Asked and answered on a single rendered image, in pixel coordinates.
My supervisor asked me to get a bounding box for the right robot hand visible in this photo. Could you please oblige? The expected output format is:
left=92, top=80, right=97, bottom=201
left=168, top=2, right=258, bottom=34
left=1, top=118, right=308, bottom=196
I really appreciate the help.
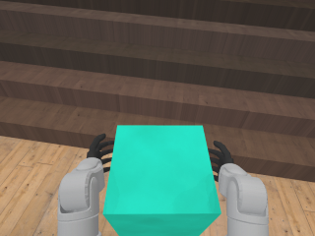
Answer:
left=208, top=141, right=234, bottom=182

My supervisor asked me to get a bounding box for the left robot hand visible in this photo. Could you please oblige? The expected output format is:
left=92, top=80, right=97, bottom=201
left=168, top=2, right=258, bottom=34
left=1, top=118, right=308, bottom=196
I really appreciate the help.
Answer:
left=87, top=133, right=115, bottom=173

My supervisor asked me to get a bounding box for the left robot forearm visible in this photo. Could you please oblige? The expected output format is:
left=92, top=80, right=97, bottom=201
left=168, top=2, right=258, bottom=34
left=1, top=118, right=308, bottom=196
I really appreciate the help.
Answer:
left=57, top=157, right=105, bottom=236

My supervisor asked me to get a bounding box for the right robot forearm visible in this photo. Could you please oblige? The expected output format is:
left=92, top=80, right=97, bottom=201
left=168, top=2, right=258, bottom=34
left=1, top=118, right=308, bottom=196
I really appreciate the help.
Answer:
left=218, top=163, right=269, bottom=236

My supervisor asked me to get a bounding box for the carton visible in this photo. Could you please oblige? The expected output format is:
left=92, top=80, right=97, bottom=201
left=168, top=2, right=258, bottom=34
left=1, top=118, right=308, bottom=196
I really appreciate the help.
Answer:
left=102, top=125, right=221, bottom=236

